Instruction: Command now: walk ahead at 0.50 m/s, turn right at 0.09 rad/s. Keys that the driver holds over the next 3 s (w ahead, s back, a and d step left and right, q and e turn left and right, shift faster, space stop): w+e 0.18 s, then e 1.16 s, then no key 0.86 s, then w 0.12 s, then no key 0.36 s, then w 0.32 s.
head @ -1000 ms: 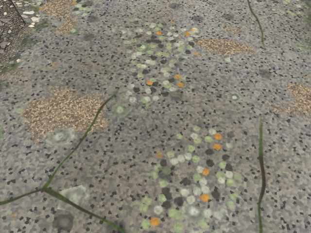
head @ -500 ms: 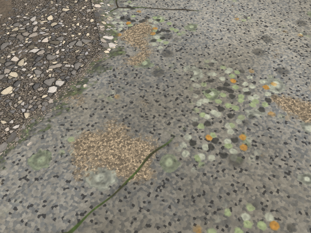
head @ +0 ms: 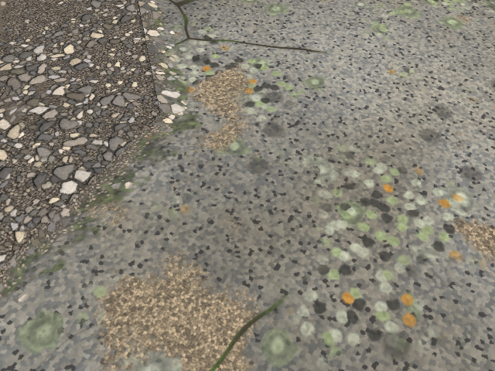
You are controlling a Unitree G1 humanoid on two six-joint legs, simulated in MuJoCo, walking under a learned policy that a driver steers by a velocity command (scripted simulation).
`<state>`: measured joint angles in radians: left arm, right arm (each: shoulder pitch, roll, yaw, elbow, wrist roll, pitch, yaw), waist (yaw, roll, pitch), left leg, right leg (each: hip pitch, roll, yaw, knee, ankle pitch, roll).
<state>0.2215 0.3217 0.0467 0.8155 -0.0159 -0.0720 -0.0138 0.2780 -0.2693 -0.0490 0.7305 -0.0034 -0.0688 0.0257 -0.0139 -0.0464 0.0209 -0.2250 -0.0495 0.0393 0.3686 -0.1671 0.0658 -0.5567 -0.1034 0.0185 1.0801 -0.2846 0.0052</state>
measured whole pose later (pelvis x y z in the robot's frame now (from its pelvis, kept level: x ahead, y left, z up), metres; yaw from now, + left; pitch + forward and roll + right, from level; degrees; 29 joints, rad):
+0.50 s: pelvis +0.24 -0.06 -0.01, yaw -15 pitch +3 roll +0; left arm 0.15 0.30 0.06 0.68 0.00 -0.02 -0.02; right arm 0.17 -0.31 -0.04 0.73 -0.01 -0.03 -0.03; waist 0.01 0.01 0.08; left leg -0.54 0.03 -0.07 1.18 -0.46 -0.06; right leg -0.43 0.09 0.03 0.48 -0.09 -0.09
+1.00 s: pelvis +0.33 -0.03 +0.00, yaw -33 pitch +2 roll -1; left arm 0.19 0.35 0.10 0.65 -0.02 0.08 0.02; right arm 0.16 -0.26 -0.05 0.69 -0.02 0.00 -0.04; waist -0.01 -0.04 0.04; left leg -0.28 0.04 0.03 0.46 -0.21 0.00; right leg -0.53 0.03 0.06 1.08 -0.41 0.10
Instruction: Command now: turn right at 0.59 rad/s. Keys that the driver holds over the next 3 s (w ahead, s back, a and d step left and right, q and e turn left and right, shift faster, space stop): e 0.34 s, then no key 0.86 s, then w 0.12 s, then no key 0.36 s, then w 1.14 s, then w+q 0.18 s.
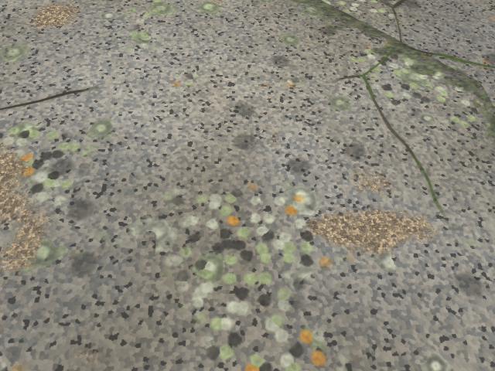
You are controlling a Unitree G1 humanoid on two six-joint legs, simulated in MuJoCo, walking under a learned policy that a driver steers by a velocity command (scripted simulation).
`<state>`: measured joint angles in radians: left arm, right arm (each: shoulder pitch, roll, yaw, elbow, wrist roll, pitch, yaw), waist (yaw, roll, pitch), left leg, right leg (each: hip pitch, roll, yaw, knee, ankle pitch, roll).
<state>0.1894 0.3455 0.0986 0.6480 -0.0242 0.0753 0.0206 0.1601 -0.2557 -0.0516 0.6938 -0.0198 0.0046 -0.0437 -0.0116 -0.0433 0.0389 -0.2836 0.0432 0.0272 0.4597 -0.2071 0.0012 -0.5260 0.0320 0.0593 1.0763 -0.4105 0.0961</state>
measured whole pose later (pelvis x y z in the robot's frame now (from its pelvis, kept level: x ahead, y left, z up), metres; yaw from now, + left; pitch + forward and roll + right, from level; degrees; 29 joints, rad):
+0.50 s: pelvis +0.00 -0.04 +0.00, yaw -16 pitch +2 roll +1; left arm 0.17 0.29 0.06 0.62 0.00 0.04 0.03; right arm 0.13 -0.31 -0.08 0.73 0.00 0.01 -0.02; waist 0.01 0.02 0.04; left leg -0.46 0.01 -0.04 0.85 -0.35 -0.09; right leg -0.27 0.06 0.11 0.47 -0.22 -0.05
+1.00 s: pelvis +0.02 -0.01 -0.01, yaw -18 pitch -1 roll +0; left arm 0.22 0.25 0.05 0.77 0.01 0.03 0.02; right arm 0.16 -0.23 -0.02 0.75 -0.01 -0.02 0.00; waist 0.01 0.00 0.03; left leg -0.21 -0.02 -0.01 0.52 -0.29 0.02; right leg -0.21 0.05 0.14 0.52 -0.28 0.01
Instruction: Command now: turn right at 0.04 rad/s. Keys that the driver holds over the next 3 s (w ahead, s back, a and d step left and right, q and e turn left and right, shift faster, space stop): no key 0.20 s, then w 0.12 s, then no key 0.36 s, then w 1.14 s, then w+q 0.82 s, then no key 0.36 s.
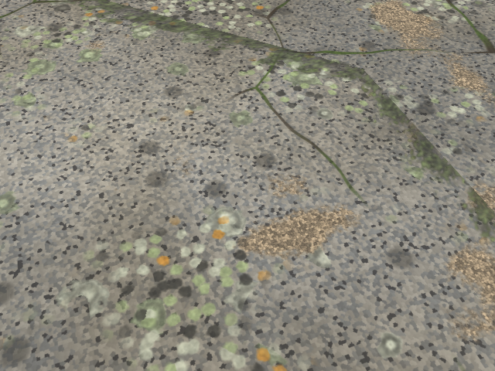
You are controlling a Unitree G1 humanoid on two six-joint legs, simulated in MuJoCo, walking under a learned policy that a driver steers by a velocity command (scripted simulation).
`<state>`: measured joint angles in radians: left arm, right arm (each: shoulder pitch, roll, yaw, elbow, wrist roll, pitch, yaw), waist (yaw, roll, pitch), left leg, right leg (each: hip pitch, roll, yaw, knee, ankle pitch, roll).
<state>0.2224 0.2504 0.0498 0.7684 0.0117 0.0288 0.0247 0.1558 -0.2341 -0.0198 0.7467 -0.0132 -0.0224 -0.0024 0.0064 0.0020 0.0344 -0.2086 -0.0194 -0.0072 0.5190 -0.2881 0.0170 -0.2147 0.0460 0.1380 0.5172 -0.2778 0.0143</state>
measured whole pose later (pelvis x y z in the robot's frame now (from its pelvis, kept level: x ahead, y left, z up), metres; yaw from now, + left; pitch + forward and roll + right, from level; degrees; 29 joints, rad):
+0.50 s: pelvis +0.04 -0.02 +0.00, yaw +0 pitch -1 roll +0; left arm 0.22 0.25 0.06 0.87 0.00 -0.04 0.02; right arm 0.28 -0.28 -0.03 0.90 0.00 -0.01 -0.03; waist -0.02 0.03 0.03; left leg -0.15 0.00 -0.02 0.50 -0.34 -0.01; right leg -0.24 0.01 0.00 0.52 -0.24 -0.01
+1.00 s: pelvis +0.12 +0.01 +0.00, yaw +1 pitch +0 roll -1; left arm 0.32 0.30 0.07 0.99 -0.03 -0.04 0.01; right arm 0.14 -0.29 -0.04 0.94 0.02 -0.07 0.02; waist 0.04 -0.01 0.02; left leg -0.36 0.05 0.03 0.61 -0.28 0.03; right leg -0.05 0.01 0.01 0.35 -0.30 -0.01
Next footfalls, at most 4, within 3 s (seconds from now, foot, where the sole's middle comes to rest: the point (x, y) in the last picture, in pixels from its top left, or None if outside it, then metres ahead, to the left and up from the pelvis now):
1.04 left None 0.21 0.13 -0.77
1.56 right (288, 349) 0.57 -0.07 -0.77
2.10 left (202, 258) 0.86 0.18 -0.77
2.60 right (232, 170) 1.25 0.10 -0.77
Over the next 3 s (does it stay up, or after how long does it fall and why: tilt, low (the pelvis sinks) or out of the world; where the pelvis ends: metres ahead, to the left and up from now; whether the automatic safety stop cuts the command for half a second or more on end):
stays up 1.13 0.18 0.01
